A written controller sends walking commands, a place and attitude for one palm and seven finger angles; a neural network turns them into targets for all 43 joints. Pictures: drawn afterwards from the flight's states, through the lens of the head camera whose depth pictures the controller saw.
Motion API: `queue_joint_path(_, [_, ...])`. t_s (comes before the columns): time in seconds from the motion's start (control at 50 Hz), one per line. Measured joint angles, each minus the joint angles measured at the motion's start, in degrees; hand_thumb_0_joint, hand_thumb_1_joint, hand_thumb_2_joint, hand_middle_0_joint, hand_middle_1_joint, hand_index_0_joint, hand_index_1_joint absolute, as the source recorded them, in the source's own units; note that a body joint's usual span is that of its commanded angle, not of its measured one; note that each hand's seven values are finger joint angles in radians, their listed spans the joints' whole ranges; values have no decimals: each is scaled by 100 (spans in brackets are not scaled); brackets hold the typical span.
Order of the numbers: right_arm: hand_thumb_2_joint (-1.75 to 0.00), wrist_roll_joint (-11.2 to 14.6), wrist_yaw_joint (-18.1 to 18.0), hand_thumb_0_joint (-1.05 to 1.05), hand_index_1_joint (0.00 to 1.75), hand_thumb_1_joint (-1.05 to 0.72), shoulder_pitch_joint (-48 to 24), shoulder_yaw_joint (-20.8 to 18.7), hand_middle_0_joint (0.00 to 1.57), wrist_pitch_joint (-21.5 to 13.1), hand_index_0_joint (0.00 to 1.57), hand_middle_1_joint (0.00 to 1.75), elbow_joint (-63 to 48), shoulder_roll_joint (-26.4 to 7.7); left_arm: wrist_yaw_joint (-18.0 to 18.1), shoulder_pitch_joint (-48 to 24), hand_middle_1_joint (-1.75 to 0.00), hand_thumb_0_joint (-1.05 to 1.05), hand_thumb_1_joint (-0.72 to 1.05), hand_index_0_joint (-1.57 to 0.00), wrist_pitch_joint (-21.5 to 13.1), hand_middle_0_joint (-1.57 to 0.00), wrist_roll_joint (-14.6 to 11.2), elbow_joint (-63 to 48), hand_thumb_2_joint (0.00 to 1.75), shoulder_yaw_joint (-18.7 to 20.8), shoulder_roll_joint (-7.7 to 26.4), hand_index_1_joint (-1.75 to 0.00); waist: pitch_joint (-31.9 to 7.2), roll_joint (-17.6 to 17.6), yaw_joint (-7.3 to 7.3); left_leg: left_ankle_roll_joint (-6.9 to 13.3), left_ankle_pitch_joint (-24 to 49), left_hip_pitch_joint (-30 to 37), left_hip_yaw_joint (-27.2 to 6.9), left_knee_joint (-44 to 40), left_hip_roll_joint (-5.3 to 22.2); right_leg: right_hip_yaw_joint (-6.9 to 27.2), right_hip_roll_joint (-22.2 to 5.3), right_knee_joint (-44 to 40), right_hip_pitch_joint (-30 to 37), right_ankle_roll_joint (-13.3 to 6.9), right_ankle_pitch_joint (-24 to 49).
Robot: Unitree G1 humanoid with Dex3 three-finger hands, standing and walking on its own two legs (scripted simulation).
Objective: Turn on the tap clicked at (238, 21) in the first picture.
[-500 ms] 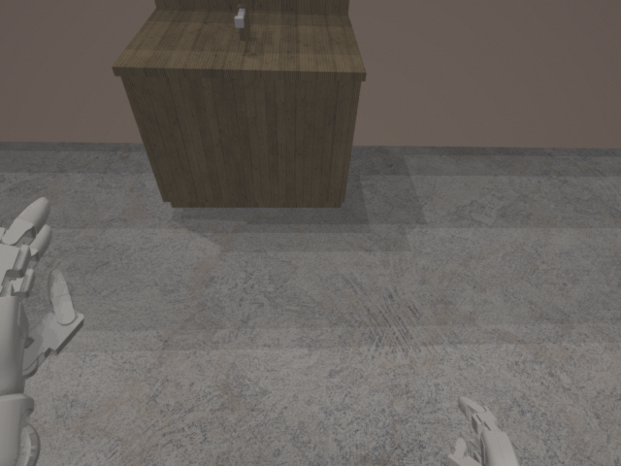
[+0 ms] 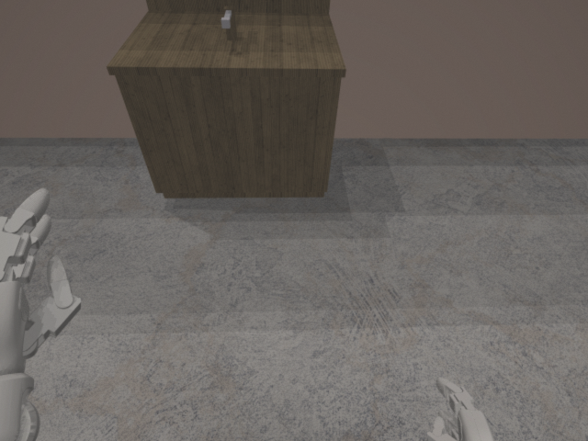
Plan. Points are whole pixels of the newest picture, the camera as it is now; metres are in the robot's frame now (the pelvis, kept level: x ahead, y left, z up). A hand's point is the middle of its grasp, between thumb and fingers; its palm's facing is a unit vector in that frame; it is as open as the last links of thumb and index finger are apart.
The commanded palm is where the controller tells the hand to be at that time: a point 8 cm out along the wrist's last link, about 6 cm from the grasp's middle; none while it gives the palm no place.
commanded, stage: walk to a spot facing it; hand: left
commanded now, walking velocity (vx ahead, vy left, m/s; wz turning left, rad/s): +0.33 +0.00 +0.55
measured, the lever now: (225, 23) +1.39 +0.33 +0.03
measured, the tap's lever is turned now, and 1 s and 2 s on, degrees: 0 0 0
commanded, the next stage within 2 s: none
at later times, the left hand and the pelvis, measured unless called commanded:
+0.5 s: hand (46, 265) +0.25 +0.28 +0.17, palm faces +0.53 -0.76 -0.38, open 7.4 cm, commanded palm +0.17 +0.31 +0.18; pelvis +0.06 +0.01 +0.00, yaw +9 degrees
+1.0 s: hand (64, 208) +0.32 +0.30 +0.17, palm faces +0.68 -0.61 -0.40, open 7.4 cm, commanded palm +0.26 +0.33 +0.18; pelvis +0.21 +0.01 -0.01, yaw +21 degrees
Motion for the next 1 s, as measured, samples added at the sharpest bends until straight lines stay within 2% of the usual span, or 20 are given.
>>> queue_joint_path(0.1, [-90, -5, 8, 1, 30, -91, 57, -26, 20, 12, 20, 30, -21, -11, 15, 38, -30, 1, 89, -21, -13, -21, -7, -73, 90, 22, 66, -30, -46, -3, -63, 31, -82, -95, -34, 139, -27, -43, -29, 149, -80, -1, -88])
queue_joint_path(0.2, [-90, -14, -40, 1, 30, -91, 220, -77, 20, 99, 20, 30, 8, -62, 78, 111, -30, 1, 89, -22, 62, -21, 24, -209, 90, 37, 79, -30, -197, -17, -173, 158, -786, -337, -108, 629, -114, -241, -180, 629, -243, -49, -778])
queue_joint_path(0.26, [-90, -18, -59, 1, 30, -91, 300, -101, 20, 79, 20, 30, 29, -94, 120, 90, -30, 1, 89, -22, 33, -21, 28, -347, 90, 135, 166, -30, -147, -82, -224, 196, -710, -449, -100, 890, -169, -372, -331, 890, -292, -20, -650])
queue_joint_path(0.3, [-90, -14, -46, 1, 30, -91, 330, -119, 20, 64, 20, 30, 106, -107, 133, 53, -30, 1, 89, -22, -29, -21, 24, -399, 90, 202, 212, -30, -76, -140, -220, 175, -558, -447, -70, 1071, -208, -434, -447, 1223, -298, 84, -851])
queue_joint_path(0.34, [-90, 8, -34, 1, 30, -91, 361, -110, 20, 85, 20, 30, 185, -73, 139, 110, -30, 1, 89, -22, -58, -21, 1, -404, 90, 293, 208, -30, -119, -254, -155, 174, -772, -382, -2, 1170, -313, -362, -560, 1532, -335, 99, -1252])
queue_joint_path(0.38, [-90, -1, -36, 1, 30, -91, 368, -109, 20, 66, 20, 30, 225, -5, 150, 153, -30, 1, 89, -22, -59, -21, 24, -322, 90, 363, 128, -30, -187, -182, -152, 224, -924, -374, -27, 1225, -293, -274, -424, 2212, -524, 74, -1793])
queue_joint_path(0.42, [-90, -56, -19, 1, 30, -91, 352, -101, 20, -9, 20, 30, 301, 129, 146, 62, -30, 1, 89, -21, -47, -21, 80, -192, 90, 357, 89, -30, -172, -79, -213, 221, -874, -296, -177, 1071, -261, -256, -256, 2999, -764, 59, -2021])
queue_joint_path(0.46, [-90, -80, 46, 1, 30, -91, 338, -50, 20, -67, 20, 30, 358, 261, 109, -78, -30, 1, 89, -21, -40, -21, 93, -174, 90, 296, 96, -30, -109, -13, -238, 207, -764, -183, -371, 812, -219, -289, -156, 3246, -933, 85, -2072])
queue_joint_path(0.54, [-90, -62, 180, 1, 30, -91, 282, 61, 20, -120, 20, 30, 307, 406, 30, 73, -30, 1, 89, -21, -106, -21, 25, -459, 90, 237, 142, -30, 16, 90, -230, 110, -610, 58, -602, 335, -97, -468, -143, 2589, -1032, 133, -1735])
queue_joint_path(0.62, [-90, -61, 190, 1, 30, -90, 205, 76, 21, -88, 20, 30, 192, 403, -52, 479, -30, 1, 89, -21, -159, -21, -29, -644, 90, 316, 328, -30, 66, 201, -178, -37, -792, 191, -718, 358, -30, -742, -119, 1130, -626, 134, -1199])
queue_joint_path(0.64, [-90, -50, 176, 1, 30, -90, 197, 69, 21, -67, 20, 30, 160, 381, -62, 532, -30, 1, 89, -21, -149, -21, -28, -653, 90, 352, 407, -30, 52, 195, -153, -69, -926, 164, -742, 524, -56, -808, -131, 667, -414, 96, -1015])
queue_joint_path(0.66, [-90, -39, 161, 1, 30, -90, 166, 42, 21, -43, 20, 30, 151, 335, -71, 509, -30, 1, 89, -21, -141, -21, -4, -629, 90, 361, 457, -30, 57, 222, -131, -33, -1079, 41, -713, 878, -61, -874, -140, 495, -329, -16, -507])
queue_joint_path(0.68, [-90, -28, 138, 1, 30, -90, 98, -3, 21, 0, 20, 30, 206, 261, -89, 404, -30, 1, 89, -21, -124, -21, 14, -555, 90, 319, 447, -30, 90, 276, -115, 21, -1295, -182, -623, 1527, -51, -965, -156, 662, -333, -125, -393])
queue_joint_path(0.74, [-90, -38, 81, 1, 30, -91, -59, -135, 21, 149, 20, 30, 440, 19, -100, 63, -30, 1, 89, -22, -94, -21, 28, -240, 90, 177, 276, -30, 127, 225, -70, 11, -1457, -962, -219, 3563, -124, -1180, -358, 883, -88, -255, -841])
queue_joint_path(0.8, [-90, -42, 60, 1, 30, -91, -128, -209, 20, 282, 20, 30, 412, -186, -81, 158, -30, 1, 89, -22, -128, -21, 40, -49, 90, 221, 87, -30, 93, 87, -24, -84, -1124, -1539, 140, 4312, 57, -1247, -487, 619, 239, -201, -934])
queue_joint_path(0.84, [-90, -43, 36, 1, 30, -91, -147, -260, 20, 327, 20, 30, 302, -281, -58, 227, -30, 1, 89, -22, -99, -21, 45, -60, 90, 219, 40, -30, 137, -11, -20, -106, -911, -1742, 274, 4010, 228, -1332, -551, 404, 461, -190, -937])
queue_joint_path(0.92, [-90, -46, 18, 1, 30, -91, -128, -365, 20, 283, 20, 30, 43, -376, 33, 137, -30, 1, 89, -22, -47, -21, 43, -413, 90, 139, 56, -30, 341, -250, 54, -58, -615, -1638, 617, 2359, 463, -1537, -704, 220, 811, -122, -1079])
queue_joint_path(0.96, [-90, -42, 9, 1, 30, -91, -131, -405, 20, 239, 19, 30, -83, -377, 100, 105, -30, 1, 89, -22, -51, -21, 33, -734, 90, 139, 89, -30, 434, -366, 111, -12, -578, -1421, 801, 1596, 439, -1588, -796, 315, 909, -56, -1249])
queue_joint_path(1.0, [-90, -33, -2, 1, 30, -91, -158, -415, 20, 207, 19, 30, -222, -355, 175, 138, -30, 1, 89, -22, -85, -21, 15, -1054, 90, 223, 159, -30, 468, -476, 134, 30, -283, -1046, 1032, 824, 284, -1561, -942, 683, 894, 27, -1536])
